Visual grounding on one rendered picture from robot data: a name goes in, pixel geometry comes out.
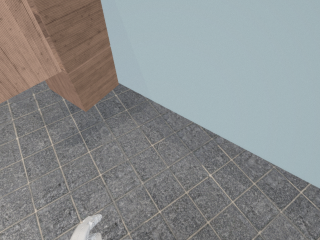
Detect robot left hand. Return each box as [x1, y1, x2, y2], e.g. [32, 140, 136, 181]
[70, 214, 104, 240]

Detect cupboard door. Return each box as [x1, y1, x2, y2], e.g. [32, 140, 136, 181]
[0, 0, 62, 104]

